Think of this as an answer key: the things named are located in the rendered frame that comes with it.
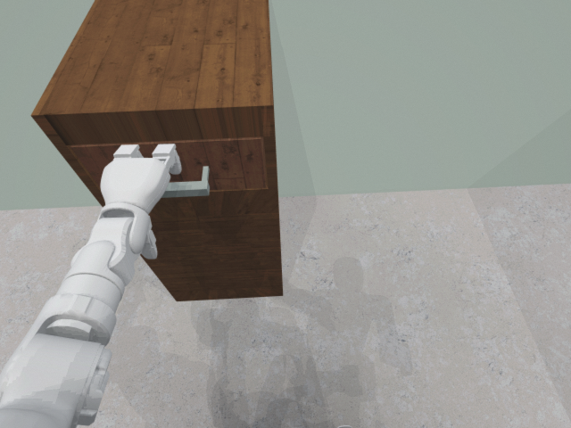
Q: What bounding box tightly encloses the robot left forearm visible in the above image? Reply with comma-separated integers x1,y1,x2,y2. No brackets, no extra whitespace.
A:
0,202,150,401

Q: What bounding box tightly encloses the drawer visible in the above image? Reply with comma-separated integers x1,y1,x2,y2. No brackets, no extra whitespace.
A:
70,136,266,190

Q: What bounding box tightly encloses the left robot upper arm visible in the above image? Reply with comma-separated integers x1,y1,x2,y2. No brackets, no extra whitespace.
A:
0,333,112,428

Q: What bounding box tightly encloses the handle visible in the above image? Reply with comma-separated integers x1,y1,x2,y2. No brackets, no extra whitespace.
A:
162,166,210,198

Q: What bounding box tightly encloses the left robot hand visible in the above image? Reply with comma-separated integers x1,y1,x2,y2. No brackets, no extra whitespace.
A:
100,144,182,259

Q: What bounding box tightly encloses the cabinet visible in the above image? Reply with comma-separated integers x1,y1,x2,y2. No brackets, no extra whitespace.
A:
30,0,283,301

